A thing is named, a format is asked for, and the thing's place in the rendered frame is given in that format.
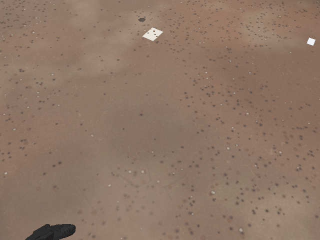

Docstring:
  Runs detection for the left robot hand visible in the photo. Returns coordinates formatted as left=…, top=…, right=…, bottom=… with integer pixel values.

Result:
left=25, top=224, right=76, bottom=240

